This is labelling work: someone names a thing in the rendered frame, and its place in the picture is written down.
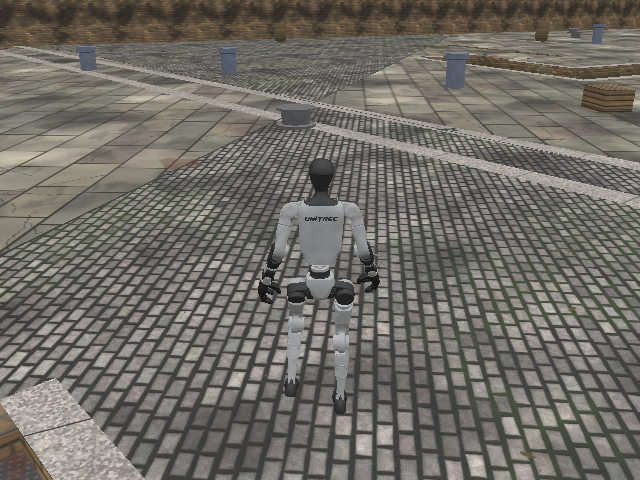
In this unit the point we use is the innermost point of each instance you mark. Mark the robot right hand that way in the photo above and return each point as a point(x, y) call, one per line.
point(365, 278)

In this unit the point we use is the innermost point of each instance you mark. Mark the right robot forearm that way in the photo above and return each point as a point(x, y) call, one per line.
point(369, 263)

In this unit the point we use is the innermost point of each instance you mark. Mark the right robot upper arm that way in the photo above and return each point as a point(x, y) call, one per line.
point(352, 211)

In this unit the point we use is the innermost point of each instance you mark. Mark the robot torso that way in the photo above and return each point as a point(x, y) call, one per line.
point(320, 241)

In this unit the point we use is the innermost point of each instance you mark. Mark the humanoid robot head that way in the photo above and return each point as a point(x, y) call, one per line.
point(321, 172)

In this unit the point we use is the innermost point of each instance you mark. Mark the robot left hand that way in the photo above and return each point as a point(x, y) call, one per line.
point(263, 289)

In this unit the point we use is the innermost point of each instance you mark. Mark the left robot forearm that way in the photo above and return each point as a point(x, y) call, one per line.
point(271, 267)

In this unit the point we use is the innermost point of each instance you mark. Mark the left robot upper arm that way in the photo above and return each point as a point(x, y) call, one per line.
point(289, 211)

